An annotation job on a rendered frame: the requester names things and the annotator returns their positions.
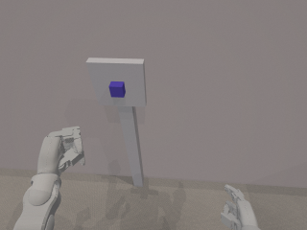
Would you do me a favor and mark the panel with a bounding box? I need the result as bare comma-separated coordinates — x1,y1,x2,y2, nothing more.
86,57,147,187

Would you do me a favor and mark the robot left forearm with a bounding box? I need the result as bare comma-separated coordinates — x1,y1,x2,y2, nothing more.
12,172,61,230

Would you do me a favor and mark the right robot hand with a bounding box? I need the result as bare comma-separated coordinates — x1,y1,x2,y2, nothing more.
221,184,259,230

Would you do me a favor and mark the button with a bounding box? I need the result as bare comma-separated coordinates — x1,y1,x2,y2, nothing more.
109,81,126,98

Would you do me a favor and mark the left robot hand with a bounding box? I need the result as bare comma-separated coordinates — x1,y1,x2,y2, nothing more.
36,126,85,176

